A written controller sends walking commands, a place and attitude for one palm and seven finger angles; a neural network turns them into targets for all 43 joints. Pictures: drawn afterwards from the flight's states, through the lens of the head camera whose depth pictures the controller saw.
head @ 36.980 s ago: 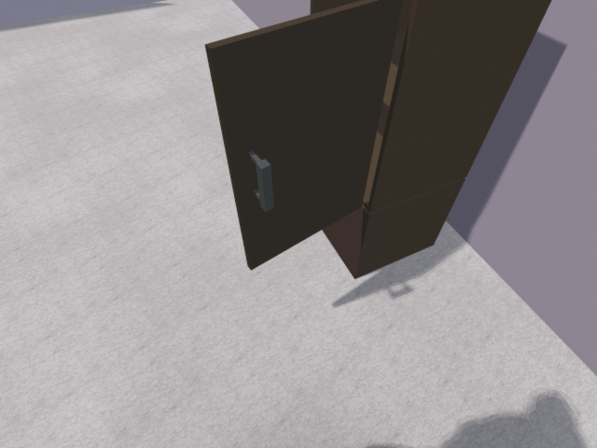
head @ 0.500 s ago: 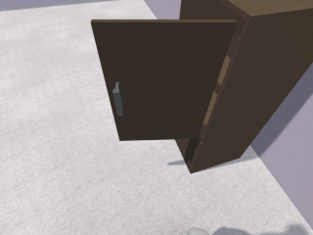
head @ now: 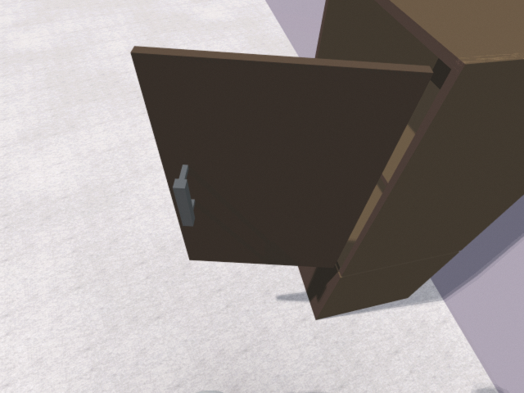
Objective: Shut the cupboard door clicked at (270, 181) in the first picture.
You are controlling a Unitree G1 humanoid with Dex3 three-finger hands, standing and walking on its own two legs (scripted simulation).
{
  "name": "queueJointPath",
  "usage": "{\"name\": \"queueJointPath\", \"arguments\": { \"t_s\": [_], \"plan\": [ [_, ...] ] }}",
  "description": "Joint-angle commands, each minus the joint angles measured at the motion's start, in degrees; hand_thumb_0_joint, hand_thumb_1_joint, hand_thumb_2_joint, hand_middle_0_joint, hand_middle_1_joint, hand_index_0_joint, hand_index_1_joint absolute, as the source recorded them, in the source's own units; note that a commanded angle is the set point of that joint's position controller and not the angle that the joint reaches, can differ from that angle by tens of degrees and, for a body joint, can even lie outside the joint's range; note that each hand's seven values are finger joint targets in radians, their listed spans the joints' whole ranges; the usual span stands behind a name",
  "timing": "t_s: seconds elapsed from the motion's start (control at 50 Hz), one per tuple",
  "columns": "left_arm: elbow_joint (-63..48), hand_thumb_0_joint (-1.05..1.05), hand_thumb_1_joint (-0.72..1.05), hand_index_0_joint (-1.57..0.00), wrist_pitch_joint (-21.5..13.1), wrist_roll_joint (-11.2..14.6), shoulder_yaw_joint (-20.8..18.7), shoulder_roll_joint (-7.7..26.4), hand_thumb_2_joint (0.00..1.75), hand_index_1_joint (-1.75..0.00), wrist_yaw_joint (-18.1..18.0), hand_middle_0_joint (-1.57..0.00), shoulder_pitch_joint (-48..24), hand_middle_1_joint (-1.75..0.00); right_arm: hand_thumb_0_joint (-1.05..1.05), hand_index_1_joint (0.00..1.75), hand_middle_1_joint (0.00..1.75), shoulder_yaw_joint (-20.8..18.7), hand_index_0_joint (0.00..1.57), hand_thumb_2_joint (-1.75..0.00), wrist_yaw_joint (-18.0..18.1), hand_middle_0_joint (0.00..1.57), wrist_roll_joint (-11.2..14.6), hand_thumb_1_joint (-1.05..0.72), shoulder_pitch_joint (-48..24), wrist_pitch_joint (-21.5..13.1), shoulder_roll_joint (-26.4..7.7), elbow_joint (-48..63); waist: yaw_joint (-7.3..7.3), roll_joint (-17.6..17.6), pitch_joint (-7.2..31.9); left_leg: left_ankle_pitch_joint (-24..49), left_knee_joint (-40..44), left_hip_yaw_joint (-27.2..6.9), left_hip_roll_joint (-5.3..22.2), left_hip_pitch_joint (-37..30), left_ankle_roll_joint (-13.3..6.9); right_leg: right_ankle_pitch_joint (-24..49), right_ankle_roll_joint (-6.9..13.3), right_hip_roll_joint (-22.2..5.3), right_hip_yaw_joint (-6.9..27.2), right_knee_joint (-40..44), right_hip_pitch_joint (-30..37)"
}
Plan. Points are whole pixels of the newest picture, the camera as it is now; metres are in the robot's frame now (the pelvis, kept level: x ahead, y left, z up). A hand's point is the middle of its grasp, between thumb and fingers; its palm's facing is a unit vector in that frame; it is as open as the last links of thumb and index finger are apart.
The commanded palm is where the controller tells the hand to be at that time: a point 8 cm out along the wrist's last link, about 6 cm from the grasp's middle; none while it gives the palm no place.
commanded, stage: come to a stop and stand still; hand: left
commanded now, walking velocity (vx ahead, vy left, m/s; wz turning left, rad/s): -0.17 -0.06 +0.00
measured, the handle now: (186, 196) +0.44 +0.19 -0.01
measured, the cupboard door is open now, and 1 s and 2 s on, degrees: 75 75 75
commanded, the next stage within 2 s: look again from close up in 0.64 s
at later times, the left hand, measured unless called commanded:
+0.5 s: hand out of the picture -0.03 +0.16 -0.16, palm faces -0.01 -0.98 -0.22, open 7.4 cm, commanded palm none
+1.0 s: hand out of the picture -0.05 +0.18 -0.17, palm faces -0.03 -0.97 -0.23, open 7.4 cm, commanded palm none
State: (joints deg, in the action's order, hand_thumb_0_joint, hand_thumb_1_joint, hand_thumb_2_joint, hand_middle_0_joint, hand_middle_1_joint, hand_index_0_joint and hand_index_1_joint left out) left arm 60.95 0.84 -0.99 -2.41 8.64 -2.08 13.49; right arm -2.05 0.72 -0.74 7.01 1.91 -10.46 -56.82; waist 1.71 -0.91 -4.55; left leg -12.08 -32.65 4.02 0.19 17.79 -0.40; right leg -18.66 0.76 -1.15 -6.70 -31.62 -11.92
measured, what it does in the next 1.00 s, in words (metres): steps on the spot: right foot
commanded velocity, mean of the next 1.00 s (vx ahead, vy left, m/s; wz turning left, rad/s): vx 0.03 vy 0.01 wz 0.00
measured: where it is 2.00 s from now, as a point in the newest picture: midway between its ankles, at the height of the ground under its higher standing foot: outside the picture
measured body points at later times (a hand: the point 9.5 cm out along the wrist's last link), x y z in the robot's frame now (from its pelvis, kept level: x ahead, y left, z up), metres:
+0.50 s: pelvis -0.06 -0.03 +0.01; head -0.05 -0.03 +0.46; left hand -0.02 +0.21 -0.14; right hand -0.05 -0.26 -0.15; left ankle +0.02 +0.08 -0.72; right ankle -0.11 -0.16 -0.73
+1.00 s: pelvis -0.06 +0.00 +0.00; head -0.05 -0.01 +0.45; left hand -0.05 +0.24 -0.15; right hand -0.06 -0.22 -0.16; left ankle -0.03 +0.09 -0.73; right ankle -0.11 -0.16 -0.73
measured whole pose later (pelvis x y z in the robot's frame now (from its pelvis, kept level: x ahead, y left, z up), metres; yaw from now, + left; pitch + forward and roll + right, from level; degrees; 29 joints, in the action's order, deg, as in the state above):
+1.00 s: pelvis -0.06 +0.00 +0.00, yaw -2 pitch -1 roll -1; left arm 61.7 -0.6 -1.2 0.6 9.5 -2.1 16.9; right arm 0.4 0.8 -1.2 17.1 0.2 -9.8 -60.0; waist -0.2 1.9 -2.1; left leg -15.5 -34.4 2.2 -0.9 18.4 -2.5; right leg -21.4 -1.6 -3.1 1.4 -32.0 -10.2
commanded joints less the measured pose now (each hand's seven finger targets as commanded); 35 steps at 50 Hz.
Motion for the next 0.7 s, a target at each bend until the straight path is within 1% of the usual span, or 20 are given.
{"name": "queueJointPath", "arguments": {
  "t_s": [0.0, 0.02, 0.04, 0.06, 0.1, 0.16, 0.28, 0.3, 0.32, 0.34, 0.36, 0.38, 0.4, 0.42, 0.44, 0.48, 0.52, 0.62, 0.66, 0.68],
  "plan": [
    [-5.5, 0.0, 0.9, -0.2, 0.7, 0.2, -1.0, 6.2, 0.9, -0.3, -1.6, -0.2, 3.1, -0.3, 0.0, 0.3, 0.3, -2.4, 0.2, -0.9, 1.1, 0.2, -0.4, -0.9, 9.0, -0.2, -11.3, 2.0, -2.65, 12.1, 7.5, 55.3, 10.0, -16.5, 21.7, -11.6, -11.5, -16.2, -1.3, -0.1, 2.8, -17.6, -6.8],
    [-5.5, 0.0, 0.9, -0.2, 1.5, 0.4, -1.3, 7.1, 0.9, -0.3, -1.5, -0.2, 1.8, -0.3, 0.0, 0.3, 0.3, -2.0, 0.2, -0.9, 1.7, 0.2, -0.7, -0.9, 7.5, -0.3, -11.4, 2.4, -2.89, 11.8, 7.6, 52.7, 11.0, -17.5, 21.4, -9.3, -13.4, -19.7, -1.2, 1.0, 7.7, -26.1, -8.0],
    [-5.4, 0.0, 0.9, -0.2, 2.1, 0.5, -1.7, 7.8, 0.9, -0.3, -1.3, -0.2, 1.5, -0.3, 0.0, 0.3, 0.3, -1.7, 0.2, -0.9, 2.2, 0.2, -0.6, -0.9, 6.0, -0.3, -10.7, 3.3, -2.45, 9.9, 7.1, 45.9, 11.8, -15.7, 20.7, -6.6, -13.3, -17.5, -1.1, 0.8, 10.5, -30.8, -8.7],
    [-5.5, 0.0, 0.9, -0.2, 2.2, 0.2, -2.2, 7.7, 0.9, -0.3, -1.1, -0.2, 1.9, -0.3, 0.0, 0.3, 0.3, -1.5, 0.2, -0.9, 2.4, 0.2, -0.8, -0.9, 3.7, -0.4, -10.2, 4.1, -1.57, 10.6, 6.6, 44.3, 10.8, -14.6, 19.7, -7.6, -13.3, -15.7, -1.1, 0.8, 11.0, -33.9, -11.4],
    [-6.0, 0.0, 0.9, -0.2, 2.1, -0.1, -2.2, 7.9, 0.9, -0.3, -0.7, -0.2, 2.5, -0.3, 0.0, 0.3, 0.3, -1.4, 0.2, -0.9, 2.4, 0.2, -0.8, -0.9, 2.0, -0.6, -9.3, 5.2, -1.12, 6.8, 7.9, 40.5, 9.1, -12.6, 18.2, -10.0, -12.9, -12.8, -1.8, 1.4, 10.8, -35.8, -13.6],
    [-6.9, 0.0, 0.9, -0.2, 2.4, 0.0, -2.1, 7.2, 0.9, -0.3, -0.3, -0.2, 2.3, -0.3, 0.0, 0.3, 0.3, -1.7, 0.2, -0.9, 2.3, 0.2, -0.6, -0.9, 3.2, -0.8, -9.5, 5.0, -1.9, 6.3, 11.0, 29.4, 10.7, -12.2, 16.7, -12.5, -11.3, -10.0, -2.8, 1.4, 10.0, -32.7, -13.8],
    [-7.0, 0.0, 0.9, -0.2, 2.2, -0.2, -0.9, 5.7, 0.9, -0.3, 0.8, -0.2, 1.8, -0.3, 0.0, 0.3, 0.3, -2.2, 0.2, -0.9, 1.2, 0.2, -1.0, -0.9, 5.1, -0.8, -10.1, 3.0, -3.22, 11.9, 9.3, -3.6, 18.7, -15.4, 15.0, -8.2, -8.5, -9.8, -1.6, 0.8, 5.9, -10.9, -4.7],
    [-6.5, 0.0, 0.9, -0.2, 1.8, -0.2, -0.7, 5.6, 0.9, -0.3, 0.9, -0.2, 2.3, -0.3, 0.0, 0.3, 0.3, -2.2, 0.2, -0.9, 1.0, 0.2, -1.0, -0.9, 5.0, -0.9, -9.4, 2.5, -2.81, 11.7, 6.9, -6.7, 19.2, -15.3, 14.6, -5.4, -8.0, -8.8, -1.1, 0.9, 5.2, -6.4, -2.4],
    [-5.5, 0.0, 0.9, -0.2, 1.8, 0.0, -0.7, 5.6, 0.9, -0.3, 1.0, -0.2, 4.6, -0.3, 0.0, 0.3, 0.3, -2.4, 0.2, -0.9, 0.8, 0.2, -0.9, -0.9, 5.1, -0.8, -10.0, 2.3, -1.93, 11.2, 7.7, -10.9, 20.3, -14.5, 13.3, -3.3, -6.6, -5.6, -0.7, 1.6, 4.2, -1.2, 2.2],
    [-3.9, 0.0, 0.9, -0.2, 1.7, 0.0, -0.8, 5.5, 0.9, -0.3, 1.0, -0.2, 8.1, -0.3, 0.0, 0.3, 0.3, -2.5, 0.2, -0.9, 0.7, 0.2, -0.8, -0.9, 4.1, -0.5, -9.9, 2.1, -0.45, 9.6, 7.1, -16.1, 21.0, -12.4, 11.5, 0.3, -4.5, -1.1, -0.3, 2.2, 2.8, 4.7, 7.3],
    [-2.8, 0.0, 0.9, -0.2, 1.4, -0.2, -0.9, 6.1, 0.9, -0.3, 0.9, -0.2, 10.5, -0.3, 0.0, 0.3, 0.3, -2.5, 0.2, -0.9, 0.5, 0.2, -0.6, -0.9, 4.1, -0.4, -8.6, 1.8, 0.23, 6.3, 6.3, -18.5, 19.6, -10.2, 8.5, 3.2, -2.2, -0.2, 0.4, 1.3, 4.3, 10.4, 10.9],
    [-2.4, 0.0, 0.9, -0.2, 0.9, -0.6, -0.9, 8.0, 0.9, -0.3, 0.6, -0.2, 11.4, -0.3, 0.0, 0.3, 0.3, -2.0, 0.2, -0.9, 0.3, 0.2, -0.1, -0.9, 4.0, -0.1, -6.3, 2.0, 0.35, 0.5, 4.8, -18.7, 14.2, -7.1, 4.3, 5.3, 0.4, -9.0, 2.9, -4.4, 12.4, 17.2, 9.2],
    [-3.2, 0.0, 0.9, -0.2, 0.4, -0.8, -1.2, 11.2, 0.9, -0.3, 0.5, -0.2, 8.4, -0.3, 0.0, 0.3, 0.3, -1.2, 0.2, -0.9, 0.1, 0.2, 0.3, -0.9, 4.0, 0.1, -2.9, 2.4, -0.91, -9.1, 0.2, -13.8, 6.3, -2.9, 0.4, 3.8, 2.3, -21.5, 5.8, -12.5, 22.2, 25.1, -1.3],
    [-5.3, 0.0, 0.9, -0.2, 0.2, -0.7, -1.2, 13.2, 0.9, -0.3, 0.5, -0.2, 2.9, -0.3, 0.0, 0.3, 0.3, -1.2, 0.2, -0.9, -0.4, 0.2, -0.3, -0.9, 4.9, 0.2, -3.8, 2.5, -2.26, -10.7, -2.4, -10.3, 0.9, -1.9, 0.7, 0.9, 2.3, -26.2, 8.0, -17.3, 25.5, 29.0, -9.9],
    [-6.5, 0.0, 0.9, -0.2, -0.1, -0.7, -1.0, 13.7, 0.9, -0.3, 0.6, -0.2, -1.3, -0.3, 0.0, 0.3, 0.3, -1.3, 0.2, -0.9, -0.8, 0.2, -0.6, -0.9, 6.3, -0.1, -4.4, 2.0, -3.45, -8.5, -1.5, -9.0, -2.7, -1.8, 0.5, -2.3, 2.0, -21.9, 8.2, -16.6, 23.7, 27.2, -12.8],
    [-5.1, 0.0, 0.9, -0.2, -1.6, 0.0, -0.5, 10.5, 0.9, -0.3, 0.6, -0.2, -0.3, -0.3, 0.0, 0.3, 0.3, -0.8, 0.2, -0.9, -0.7, 0.2, -0.7, -0.9, 7.8, -1.0, -3.8, -0.4, -2.92, -11.0, -2.4, -2.4, -1.3, -2.9, 1.3, -0.9, 1.3, -5.5, 6.7, -12.2, 19.2, 22.8, -6.9],
    [-3.7, 0.0, 0.9, -0.2, -2.1, 0.2, -0.1, 9.8, 0.9, -0.3, 0.7, -0.2, 1.6, -0.3, 0.0, 0.3, 0.3, -0.4, 0.2, -0.9, -0.7, 0.2, -0.4, -0.9, 10.4, -1.9, -3.8, -1.7, -3.07, -8.8, -2.3, 1.1, 2.7, -2.4, 1.3, -2.4, 1.5, 4.3, 5.5, -11.2, 16.1, 18.5, -4.2],
    [-1.3, 0.0, 0.9, -0.2, -1.7, 0.3, -0.1, 7.4, 0.9, -0.3, 0.3, -0.2, 5.5, -0.3, 0.0, 0.3, 0.3, 0.2, 0.2, -0.9, 0.5, 0.2, -0.2, -0.9, 13.5, -2.9, -5.3, -4.3, -1.78, -4.8, -1.1, 9.2, 7.7, -5.0, 3.7, -7.1, 0.7, 8.1, 2.5, -6.7, 12.7, 13.2, -2.3],
    [0.0, 0.0, 0.9, -0.2, -1.3, 0.5, 0.0, 6.5, 0.9, -0.3, 0.1, -0.2, 6.2, -0.3, 0.0, 0.3, 0.3, 0.5, 0.2, -0.9, 1.1, 0.2, 0.0, -0.9, 14.4, -3.5, -5.2, -5.5, -1.35, 1.7, 2.9, 17.3, 8.6, -6.6, 4.5, -8.9, -0.3, 15.0, 1.5, -5.4, 10.0, 9.3, 1.9],
    [0.3, 0.0, 0.9, -0.2, -1.1, 0.7, 0.1, 6.4, 0.9, -0.3, 0.0, -0.2, 6.3, -0.3, 0.0, 0.3, 0.3, 0.6, 0.2, -0.9, 1.3, 0.2, 0.2, -0.9, 14.5, -3.5, -5.3, -5.9, -1.2, 3.4, 3.7, 18.2, 9.2, -7.1, 5.2, -8.9, -0.7, 13.3, 1.1, -4.9, 9.5, 8.7, 3.1]
  ]
}}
